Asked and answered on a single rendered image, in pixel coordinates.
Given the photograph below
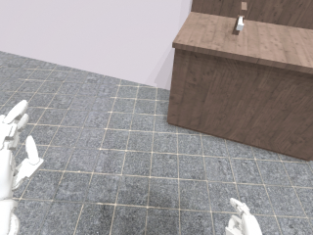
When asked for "tap lever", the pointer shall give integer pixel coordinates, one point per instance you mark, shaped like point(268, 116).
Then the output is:
point(240, 24)

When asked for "counter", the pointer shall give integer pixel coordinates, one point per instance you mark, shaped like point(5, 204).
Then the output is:
point(252, 86)

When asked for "robot left hand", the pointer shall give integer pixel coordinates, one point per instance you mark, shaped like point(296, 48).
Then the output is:
point(11, 126)

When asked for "robot right hand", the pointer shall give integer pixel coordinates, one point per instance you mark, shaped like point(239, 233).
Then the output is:
point(247, 224)

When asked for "left robot forearm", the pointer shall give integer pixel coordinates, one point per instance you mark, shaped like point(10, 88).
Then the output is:
point(9, 222)

